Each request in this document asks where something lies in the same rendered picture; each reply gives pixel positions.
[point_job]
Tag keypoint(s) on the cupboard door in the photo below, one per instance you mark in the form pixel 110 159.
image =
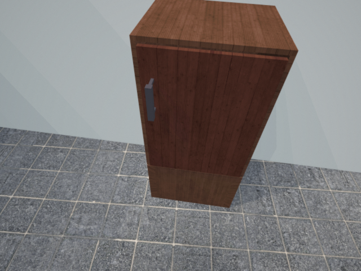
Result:
pixel 210 105

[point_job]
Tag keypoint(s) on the handle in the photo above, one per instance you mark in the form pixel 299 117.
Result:
pixel 150 100

